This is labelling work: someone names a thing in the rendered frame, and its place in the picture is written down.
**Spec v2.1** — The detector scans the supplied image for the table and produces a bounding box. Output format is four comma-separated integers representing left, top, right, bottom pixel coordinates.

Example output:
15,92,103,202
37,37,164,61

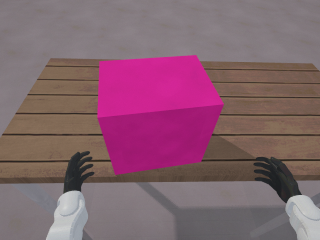
0,58,320,216

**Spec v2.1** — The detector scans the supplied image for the right robot hand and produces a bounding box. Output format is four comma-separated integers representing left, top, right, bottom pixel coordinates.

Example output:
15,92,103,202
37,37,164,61
253,157,302,203

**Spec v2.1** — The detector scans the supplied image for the robot left forearm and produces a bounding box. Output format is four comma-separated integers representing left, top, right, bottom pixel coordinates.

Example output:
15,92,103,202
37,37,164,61
46,190,88,240

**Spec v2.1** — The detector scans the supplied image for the carton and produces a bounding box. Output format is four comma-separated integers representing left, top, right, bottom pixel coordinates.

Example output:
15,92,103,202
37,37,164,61
97,55,224,175

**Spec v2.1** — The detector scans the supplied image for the robot right forearm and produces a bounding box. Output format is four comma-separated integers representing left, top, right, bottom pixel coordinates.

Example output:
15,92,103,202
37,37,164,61
285,195,320,240

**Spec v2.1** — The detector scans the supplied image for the left robot hand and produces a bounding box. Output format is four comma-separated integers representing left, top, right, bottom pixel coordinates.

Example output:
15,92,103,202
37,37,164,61
63,151,95,193

